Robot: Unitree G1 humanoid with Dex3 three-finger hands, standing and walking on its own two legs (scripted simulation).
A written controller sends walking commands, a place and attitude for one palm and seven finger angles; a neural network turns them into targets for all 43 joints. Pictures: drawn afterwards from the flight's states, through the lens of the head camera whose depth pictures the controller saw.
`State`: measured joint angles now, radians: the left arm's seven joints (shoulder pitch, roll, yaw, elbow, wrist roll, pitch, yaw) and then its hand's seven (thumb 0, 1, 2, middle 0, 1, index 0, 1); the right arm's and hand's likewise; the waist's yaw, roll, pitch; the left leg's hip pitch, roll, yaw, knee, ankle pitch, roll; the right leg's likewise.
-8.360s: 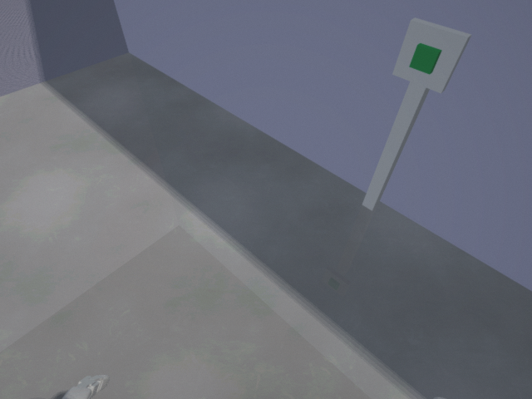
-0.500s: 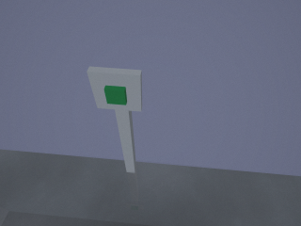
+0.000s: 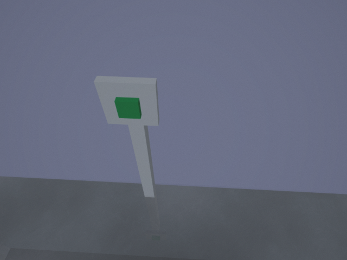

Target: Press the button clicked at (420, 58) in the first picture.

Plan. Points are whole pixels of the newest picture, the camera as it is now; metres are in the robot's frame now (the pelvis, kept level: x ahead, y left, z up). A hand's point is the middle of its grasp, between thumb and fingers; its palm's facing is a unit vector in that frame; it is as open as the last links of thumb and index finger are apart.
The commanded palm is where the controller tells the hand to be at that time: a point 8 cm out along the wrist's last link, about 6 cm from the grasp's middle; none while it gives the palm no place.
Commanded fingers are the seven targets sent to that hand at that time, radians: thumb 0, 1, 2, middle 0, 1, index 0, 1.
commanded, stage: look again from close up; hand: left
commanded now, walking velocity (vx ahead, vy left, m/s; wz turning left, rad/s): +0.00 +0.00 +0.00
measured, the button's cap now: (128, 107) +0.55 +0.17 +0.02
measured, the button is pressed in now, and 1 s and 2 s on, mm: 0 0 0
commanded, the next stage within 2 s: shuffle to correct the standing spot in 0.38 s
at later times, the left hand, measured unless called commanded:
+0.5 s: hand out of the picture +0.02 +0.23 -0.16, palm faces +0.00 -0.96 -0.28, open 7.3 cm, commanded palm none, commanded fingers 0.00 0.90 0.90 -0.20 -0.30 -0.20 -0.30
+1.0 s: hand out of the picture -0.02 +0.15 -0.18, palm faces +0.02 -0.99 -0.14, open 7.3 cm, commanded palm none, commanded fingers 0.00 0.90 0.90 -0.20 -0.30 -0.20 -0.30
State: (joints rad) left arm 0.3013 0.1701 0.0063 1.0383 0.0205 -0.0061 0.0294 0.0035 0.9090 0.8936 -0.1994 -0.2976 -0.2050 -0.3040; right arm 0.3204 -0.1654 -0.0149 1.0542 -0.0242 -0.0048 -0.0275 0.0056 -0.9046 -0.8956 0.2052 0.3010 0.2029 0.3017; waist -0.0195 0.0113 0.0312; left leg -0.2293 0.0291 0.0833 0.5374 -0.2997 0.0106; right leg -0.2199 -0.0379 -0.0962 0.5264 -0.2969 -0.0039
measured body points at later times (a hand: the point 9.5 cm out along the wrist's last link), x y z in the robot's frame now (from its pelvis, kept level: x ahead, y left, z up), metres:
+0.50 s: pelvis -0.03 +0.01 +0.01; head -0.04 +0.01 +0.46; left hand +0.02 +0.28 -0.13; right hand +0.03 -0.26 -0.13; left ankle -0.01 +0.11 -0.73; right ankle -0.01 -0.12 -0.73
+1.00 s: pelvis +0.04 +0.00 -0.01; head +0.04 +0.00 +0.44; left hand -0.02 +0.21 -0.16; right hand -0.02 -0.21 -0.17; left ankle -0.01 +0.11 -0.73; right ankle -0.01 -0.11 -0.73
